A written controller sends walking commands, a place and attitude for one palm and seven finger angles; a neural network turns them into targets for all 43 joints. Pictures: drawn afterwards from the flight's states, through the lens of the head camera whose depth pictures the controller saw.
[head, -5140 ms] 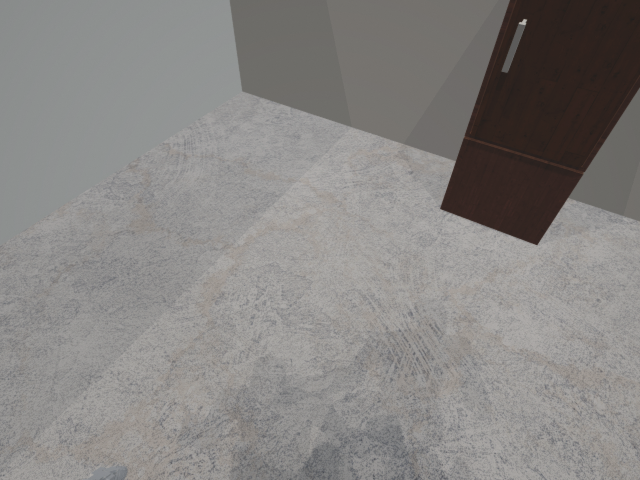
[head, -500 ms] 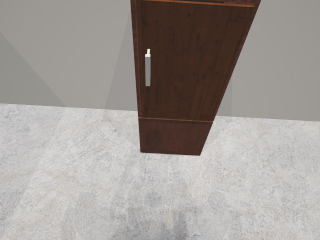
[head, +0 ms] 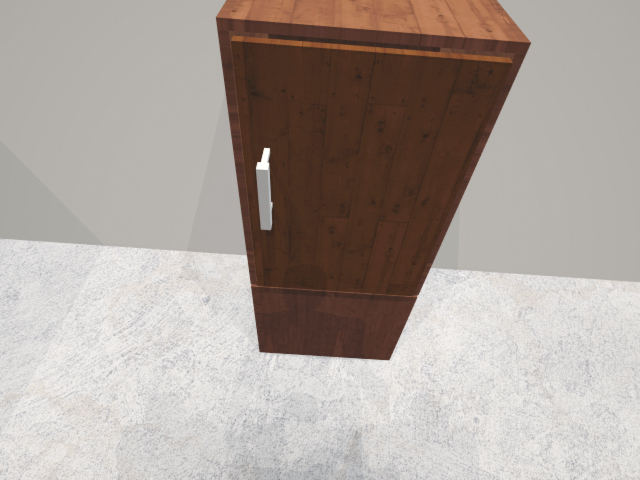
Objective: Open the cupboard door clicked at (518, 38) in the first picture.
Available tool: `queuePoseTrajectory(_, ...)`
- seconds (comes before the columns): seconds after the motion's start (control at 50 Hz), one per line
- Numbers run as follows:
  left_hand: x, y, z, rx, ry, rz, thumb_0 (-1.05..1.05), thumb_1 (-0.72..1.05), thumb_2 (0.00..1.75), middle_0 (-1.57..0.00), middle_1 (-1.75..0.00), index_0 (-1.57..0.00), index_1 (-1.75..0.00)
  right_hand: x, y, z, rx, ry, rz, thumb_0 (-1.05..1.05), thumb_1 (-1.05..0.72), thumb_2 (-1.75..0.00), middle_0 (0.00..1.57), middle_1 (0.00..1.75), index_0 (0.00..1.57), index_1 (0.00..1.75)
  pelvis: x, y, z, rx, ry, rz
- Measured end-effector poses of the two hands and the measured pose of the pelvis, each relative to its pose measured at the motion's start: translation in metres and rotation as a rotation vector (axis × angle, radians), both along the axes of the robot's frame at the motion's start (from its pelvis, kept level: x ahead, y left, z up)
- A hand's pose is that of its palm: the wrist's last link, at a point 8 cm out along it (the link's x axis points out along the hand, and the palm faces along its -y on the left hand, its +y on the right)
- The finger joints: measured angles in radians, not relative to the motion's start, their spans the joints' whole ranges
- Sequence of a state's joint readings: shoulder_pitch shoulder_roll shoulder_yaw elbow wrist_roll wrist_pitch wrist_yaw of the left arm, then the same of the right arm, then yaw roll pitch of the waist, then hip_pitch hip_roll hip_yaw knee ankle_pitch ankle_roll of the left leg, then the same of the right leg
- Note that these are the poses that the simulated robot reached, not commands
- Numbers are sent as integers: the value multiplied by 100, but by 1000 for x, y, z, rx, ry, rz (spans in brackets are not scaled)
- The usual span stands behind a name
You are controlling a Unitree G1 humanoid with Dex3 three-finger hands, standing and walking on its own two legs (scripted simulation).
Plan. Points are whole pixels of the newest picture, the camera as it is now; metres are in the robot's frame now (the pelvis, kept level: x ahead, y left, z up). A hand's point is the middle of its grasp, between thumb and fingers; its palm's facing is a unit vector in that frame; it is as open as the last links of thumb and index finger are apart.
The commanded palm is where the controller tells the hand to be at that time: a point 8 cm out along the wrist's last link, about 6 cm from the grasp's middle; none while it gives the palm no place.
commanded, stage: come to a stop and stand still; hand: left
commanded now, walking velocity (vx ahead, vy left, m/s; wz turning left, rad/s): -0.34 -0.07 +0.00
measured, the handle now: (266, 190) +0.58 +0.14 +0.01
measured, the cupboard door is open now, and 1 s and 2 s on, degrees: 0 0 0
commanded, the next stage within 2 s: look again from close up in 1.28 s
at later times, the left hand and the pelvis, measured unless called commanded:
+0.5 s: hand out of the picture +0.11 +0.15 -0.16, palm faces +0.01 -0.95 -0.30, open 7.4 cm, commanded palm none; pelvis +0.04 -0.05 +0.00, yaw -2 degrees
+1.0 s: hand out of the picture +0.02 +0.18 -0.18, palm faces +0.07 -0.98 -0.20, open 7.4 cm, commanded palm none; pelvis +0.02 -0.01 +0.01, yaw +0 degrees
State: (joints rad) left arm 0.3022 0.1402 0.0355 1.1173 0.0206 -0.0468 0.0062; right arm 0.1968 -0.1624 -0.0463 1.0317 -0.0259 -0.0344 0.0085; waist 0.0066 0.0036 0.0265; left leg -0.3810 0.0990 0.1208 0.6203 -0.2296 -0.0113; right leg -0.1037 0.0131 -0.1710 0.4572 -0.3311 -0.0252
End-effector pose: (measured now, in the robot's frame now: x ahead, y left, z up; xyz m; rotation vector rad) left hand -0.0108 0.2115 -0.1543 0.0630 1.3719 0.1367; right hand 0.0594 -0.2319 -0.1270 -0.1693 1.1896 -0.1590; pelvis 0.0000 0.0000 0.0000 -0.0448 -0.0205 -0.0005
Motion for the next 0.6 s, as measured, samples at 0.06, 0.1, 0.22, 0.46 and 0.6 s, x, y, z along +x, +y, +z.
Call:
queuePoseTrajectory(0.06,11,5,-10,-14,41,9,1,91,89,-21,-30,-21,-30,24,11,-2,-11,-19,11,1,-93,-90,20,30,19,30,21,6,-6,18,-5,-7)
queuePoseTrajectory(0.1,22,7,-8,-7,58,3,1,91,89,-20,-30,-20,-30,32,15,-1,-18,-12,-4,0,-93,-90,20,30,20,30,30,8,-3,28,-2,-17)
queuePoseTrajectory(0.22,62,10,7,30,44,-24,1,91,89,-20,-30,-20,-30,43,6,2,-27,50,-31,-1,-96,-90,20,30,20,30,45,4,7,35,7,-27)
queuePoseTrajectory(0.46,112,-11,26,181,-96,-75,0,90,89,-20,-30,-20,-30,36,-57,-31,46,93,-77,0,-92,-90,20,30,20,30,45,-51,-7,66,-5,-35)
queuePoseTrajectory(0.6,104,-33,43,176,-109,-61,0,90,89,-21,-30,-21,-30,26,-74,-25,56,123,-51,1,-91,-90,20,30,19,30,38,-60,6,86,10,-23)
